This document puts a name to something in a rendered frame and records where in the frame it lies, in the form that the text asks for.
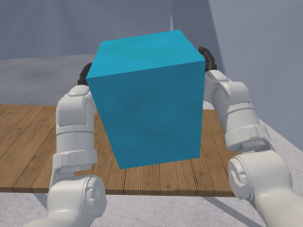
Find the right robot hand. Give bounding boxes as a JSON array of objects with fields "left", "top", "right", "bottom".
[{"left": 198, "top": 46, "right": 217, "bottom": 72}]

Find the robot left upper arm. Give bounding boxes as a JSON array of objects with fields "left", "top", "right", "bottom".
[{"left": 23, "top": 174, "right": 107, "bottom": 227}]

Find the carton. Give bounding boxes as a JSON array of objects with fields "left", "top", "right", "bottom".
[{"left": 85, "top": 29, "right": 205, "bottom": 169}]

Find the robot left forearm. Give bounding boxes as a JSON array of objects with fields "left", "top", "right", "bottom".
[{"left": 46, "top": 84, "right": 98, "bottom": 213}]

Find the table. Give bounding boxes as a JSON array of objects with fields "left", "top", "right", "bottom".
[{"left": 0, "top": 104, "right": 242, "bottom": 198}]

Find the robot right forearm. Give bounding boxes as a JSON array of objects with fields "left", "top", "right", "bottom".
[{"left": 204, "top": 70, "right": 293, "bottom": 187}]

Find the robot right upper arm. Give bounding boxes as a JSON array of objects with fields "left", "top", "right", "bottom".
[{"left": 227, "top": 149, "right": 303, "bottom": 227}]

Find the left robot hand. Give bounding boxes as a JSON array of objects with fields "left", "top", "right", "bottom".
[{"left": 78, "top": 62, "right": 92, "bottom": 86}]

